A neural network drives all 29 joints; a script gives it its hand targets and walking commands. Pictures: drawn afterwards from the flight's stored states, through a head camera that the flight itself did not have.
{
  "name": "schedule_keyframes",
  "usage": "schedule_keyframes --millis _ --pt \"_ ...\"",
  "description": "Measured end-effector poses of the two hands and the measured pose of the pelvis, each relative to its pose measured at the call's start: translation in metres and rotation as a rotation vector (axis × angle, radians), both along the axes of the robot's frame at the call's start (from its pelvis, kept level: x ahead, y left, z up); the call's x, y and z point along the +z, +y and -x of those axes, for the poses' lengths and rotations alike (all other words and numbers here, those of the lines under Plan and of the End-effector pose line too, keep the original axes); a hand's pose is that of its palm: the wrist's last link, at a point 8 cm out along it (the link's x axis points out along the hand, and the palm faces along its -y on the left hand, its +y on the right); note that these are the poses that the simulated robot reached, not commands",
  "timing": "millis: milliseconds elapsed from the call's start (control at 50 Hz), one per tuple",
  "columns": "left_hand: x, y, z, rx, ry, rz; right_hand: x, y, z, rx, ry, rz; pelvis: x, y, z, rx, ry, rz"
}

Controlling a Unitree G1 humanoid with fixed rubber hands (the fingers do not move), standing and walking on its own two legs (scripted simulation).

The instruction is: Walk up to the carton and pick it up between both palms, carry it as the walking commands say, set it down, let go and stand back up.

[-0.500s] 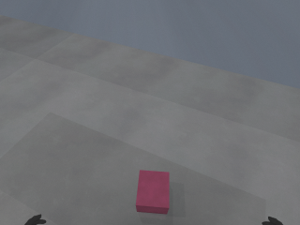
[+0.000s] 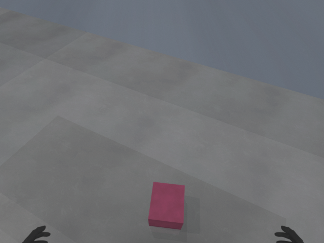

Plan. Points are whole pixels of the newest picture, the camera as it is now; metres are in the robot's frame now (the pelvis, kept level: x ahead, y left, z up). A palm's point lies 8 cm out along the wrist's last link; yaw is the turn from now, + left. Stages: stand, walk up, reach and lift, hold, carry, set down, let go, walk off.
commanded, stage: walk up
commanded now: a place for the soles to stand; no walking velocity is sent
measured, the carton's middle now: (166, 205) +0.43 -0.02 -0.69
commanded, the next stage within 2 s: reach and lift in 1.12 s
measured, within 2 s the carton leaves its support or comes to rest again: neither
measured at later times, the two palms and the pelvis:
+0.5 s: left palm out of the picture +0.09 +0.34 -0.09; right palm out of the picture +0.10 -0.32 -0.10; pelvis -0.01 +0.00 +0.00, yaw +2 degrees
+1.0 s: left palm out of the picture +0.11 +0.33 -0.08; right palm out of the picture +0.16 -0.31 -0.09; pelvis +0.01 +0.00 +0.01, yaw +2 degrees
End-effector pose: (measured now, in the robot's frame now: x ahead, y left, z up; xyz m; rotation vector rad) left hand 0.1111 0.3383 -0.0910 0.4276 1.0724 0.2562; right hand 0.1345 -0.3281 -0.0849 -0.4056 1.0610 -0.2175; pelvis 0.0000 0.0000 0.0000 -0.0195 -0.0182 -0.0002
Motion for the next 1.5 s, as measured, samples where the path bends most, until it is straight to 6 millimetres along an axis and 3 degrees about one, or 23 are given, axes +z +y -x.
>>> schedule_keyframes --millis 100,300,440,700,860,1120,1260,1380,1500 --pt "0.001 0.009 0.007 0.009 0.011 -0.018 -0.008 0.005 0.017 0.004 0.039 -0.009 -0.002 0.003 0.006 0.005 0.000 -0.004" --pt "-0.001 0.000 0.029 0.024 0.041 -0.006 -0.014 0.007 0.029 0.013 0.065 -0.032 -0.001 -0.001 0.009 0.026 0.002 -0.001" --pt "-0.004 0.007 0.020 0.035 0.019 0.000 -0.014 0.007 0.037 0.014 0.090 -0.012 -0.003 0.004 0.008 0.031 -0.001 -0.006" --pt "0.001 -0.008 0.025 0.053 0.031 0.018 -0.004 0.011 -0.011 0.059 0.008 -0.033 0.004 -0.005 -0.003 0.041 0.009 -0.008" --pt "0.007 -0.007 0.012 0.051 0.007 0.013 -0.001 0.014 -0.024 0.063 -0.007 -0.039 0.006 -0.005 -0.008 0.041 0.009 -0.011" --pt "0.009 -0.009 -0.001 0.041 -0.003 0.020 -0.002 0.016 -0.018 0.050 0.014 -0.048 0.010 -0.004 -0.012 0.035 0.009 -0.014" --pt "0.018 -0.030 -0.045 -0.009 -0.087 0.048 0.004 0.026 -0.041 0.081 -0.058 -0.073 0.003 -0.008 0.000 -0.025 -0.010 -0.016" --pt "0.007 -0.055 -0.068 -0.027 -0.069 0.094 -0.004 0.027 -0.049 0.055 -0.054 -0.097 -0.001 -0.015 -0.005 -0.052 0.014 -0.027" --pt "-0.004 -0.064 -0.093 0.000 -0.104 0.125 -0.017 0.035 -0.081 0.060 -0.087 -0.116 -0.012 -0.022 -0.016 -0.067 0.088 -0.031"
